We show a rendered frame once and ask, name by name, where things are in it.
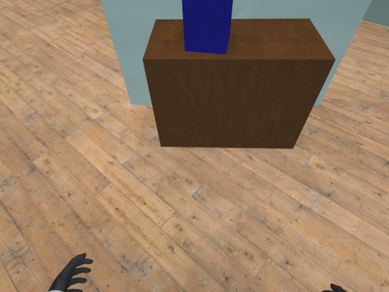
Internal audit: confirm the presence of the pedestal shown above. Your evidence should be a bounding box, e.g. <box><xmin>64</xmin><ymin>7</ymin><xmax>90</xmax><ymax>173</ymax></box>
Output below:
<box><xmin>143</xmin><ymin>18</ymin><xmax>336</xmax><ymax>149</ymax></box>

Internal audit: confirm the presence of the robot left hand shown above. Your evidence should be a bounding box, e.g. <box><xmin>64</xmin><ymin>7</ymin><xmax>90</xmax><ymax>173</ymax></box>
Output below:
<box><xmin>48</xmin><ymin>253</ymin><xmax>93</xmax><ymax>292</ymax></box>

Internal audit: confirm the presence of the carton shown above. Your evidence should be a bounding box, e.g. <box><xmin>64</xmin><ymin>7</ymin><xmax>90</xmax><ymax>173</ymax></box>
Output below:
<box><xmin>182</xmin><ymin>0</ymin><xmax>233</xmax><ymax>54</ymax></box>

